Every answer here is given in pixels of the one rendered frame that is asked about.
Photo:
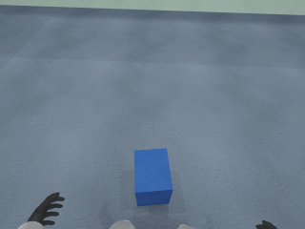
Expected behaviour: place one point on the carton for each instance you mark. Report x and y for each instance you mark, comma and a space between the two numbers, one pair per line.
152, 177

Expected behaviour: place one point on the robot left hand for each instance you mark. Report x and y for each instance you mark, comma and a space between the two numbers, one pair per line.
41, 211

